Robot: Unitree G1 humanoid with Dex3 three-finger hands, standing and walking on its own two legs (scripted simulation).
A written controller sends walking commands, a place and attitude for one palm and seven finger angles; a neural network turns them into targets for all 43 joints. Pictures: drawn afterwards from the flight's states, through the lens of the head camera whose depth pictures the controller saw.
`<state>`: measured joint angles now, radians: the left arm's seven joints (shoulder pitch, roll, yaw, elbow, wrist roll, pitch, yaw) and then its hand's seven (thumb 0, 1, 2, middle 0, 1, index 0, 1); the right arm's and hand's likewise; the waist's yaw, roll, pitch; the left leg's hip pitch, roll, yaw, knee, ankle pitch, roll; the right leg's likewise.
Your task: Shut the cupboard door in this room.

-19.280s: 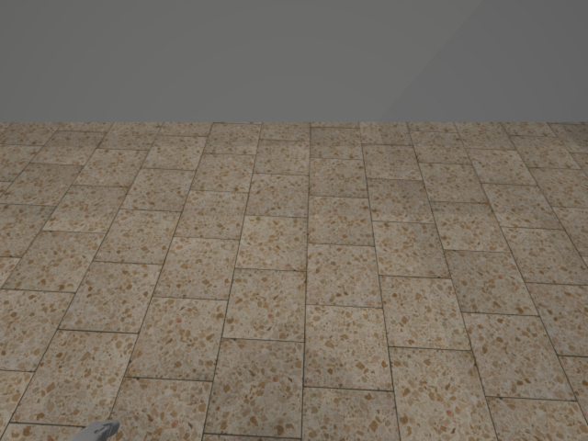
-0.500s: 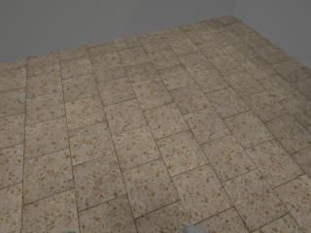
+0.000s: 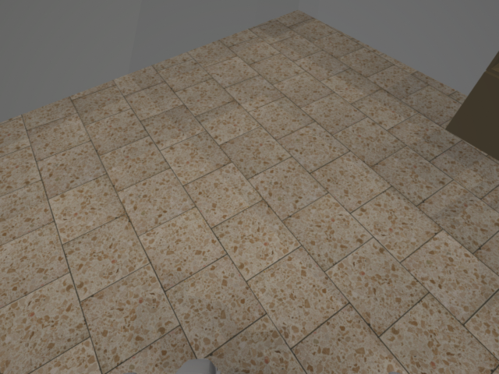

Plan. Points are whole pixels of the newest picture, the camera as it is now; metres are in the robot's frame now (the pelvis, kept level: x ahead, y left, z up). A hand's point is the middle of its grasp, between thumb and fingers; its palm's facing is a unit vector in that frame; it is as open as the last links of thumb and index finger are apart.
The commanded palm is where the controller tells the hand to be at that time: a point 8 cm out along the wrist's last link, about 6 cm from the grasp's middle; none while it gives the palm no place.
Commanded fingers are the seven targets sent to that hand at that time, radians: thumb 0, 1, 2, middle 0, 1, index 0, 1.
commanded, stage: turn or walk to find it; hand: left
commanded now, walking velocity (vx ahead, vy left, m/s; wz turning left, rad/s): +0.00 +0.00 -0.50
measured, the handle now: out of the picture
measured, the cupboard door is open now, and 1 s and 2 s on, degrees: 84 84 84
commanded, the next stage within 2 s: stand and wait in 1.18 s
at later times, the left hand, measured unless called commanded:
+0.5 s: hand (156, 368) +0.14 +0.19 -0.16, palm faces -0.27 -0.94 -0.23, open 7.4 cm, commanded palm none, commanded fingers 0.00 0.90 0.90 -0.20 -0.30 -0.20 -0.30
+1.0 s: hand (177, 373) +0.14 +0.15 -0.16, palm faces -0.41 -0.89 -0.20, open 7.4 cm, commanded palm none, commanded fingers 0.00 0.90 0.90 -0.20 -0.30 -0.20 -0.30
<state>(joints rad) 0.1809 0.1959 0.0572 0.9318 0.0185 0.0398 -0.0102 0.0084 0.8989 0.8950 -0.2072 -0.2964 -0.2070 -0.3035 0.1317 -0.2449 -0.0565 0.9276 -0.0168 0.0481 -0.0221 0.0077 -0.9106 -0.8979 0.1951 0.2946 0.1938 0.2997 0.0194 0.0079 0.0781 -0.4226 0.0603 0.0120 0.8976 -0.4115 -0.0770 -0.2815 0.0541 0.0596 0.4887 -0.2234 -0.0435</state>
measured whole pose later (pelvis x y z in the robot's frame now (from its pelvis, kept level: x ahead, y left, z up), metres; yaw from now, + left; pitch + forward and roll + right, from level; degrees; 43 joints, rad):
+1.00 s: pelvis +0.02 -0.02 +0.00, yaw -29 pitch +1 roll +0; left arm 0.28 0.21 0.06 0.99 0.02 0.00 -0.03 0.01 0.90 0.90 -0.21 -0.30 -0.21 -0.30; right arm 0.19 -0.24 -0.06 0.92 -0.03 0.01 0.01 0.01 -0.91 -0.90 0.19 0.29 0.19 0.30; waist 0.04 0.00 0.02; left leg -0.38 0.07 0.04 0.70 -0.36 -0.07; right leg -0.20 0.05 0.07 0.42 -0.24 -0.04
